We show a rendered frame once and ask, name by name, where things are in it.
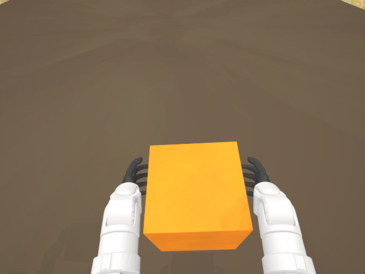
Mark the carton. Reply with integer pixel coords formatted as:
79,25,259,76
143,142,253,251

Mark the robot left forearm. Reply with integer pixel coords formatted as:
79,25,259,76
91,182,142,274

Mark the robot right hand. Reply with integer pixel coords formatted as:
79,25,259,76
241,157,270,197

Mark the robot right forearm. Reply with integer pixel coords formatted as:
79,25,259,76
253,182,316,274

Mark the robot left hand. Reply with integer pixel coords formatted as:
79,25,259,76
122,157,148,195

